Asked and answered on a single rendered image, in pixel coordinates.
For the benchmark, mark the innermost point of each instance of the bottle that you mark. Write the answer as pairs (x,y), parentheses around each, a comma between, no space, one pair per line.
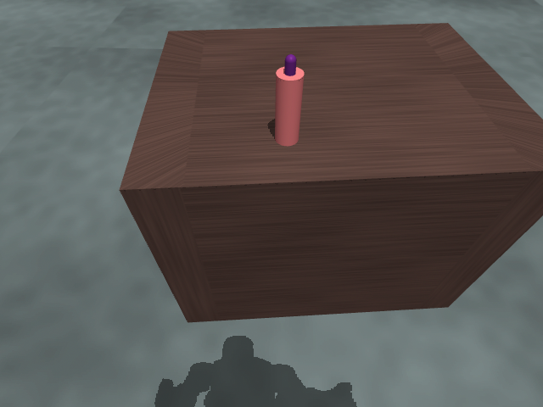
(289,90)

